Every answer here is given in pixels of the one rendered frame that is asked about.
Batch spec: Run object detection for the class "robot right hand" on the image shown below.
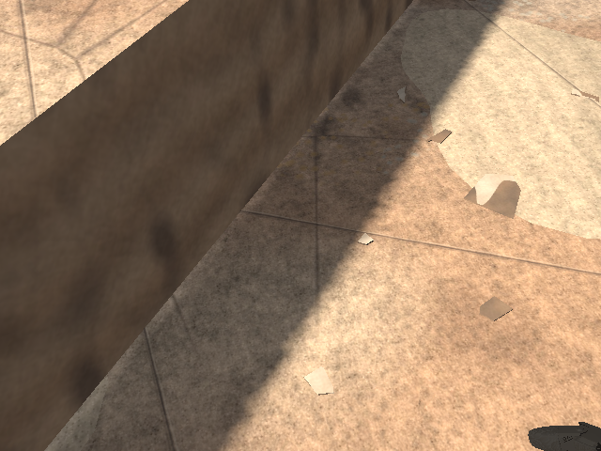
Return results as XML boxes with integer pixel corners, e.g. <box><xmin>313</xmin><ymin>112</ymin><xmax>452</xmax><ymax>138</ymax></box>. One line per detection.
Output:
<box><xmin>528</xmin><ymin>422</ymin><xmax>601</xmax><ymax>451</ymax></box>

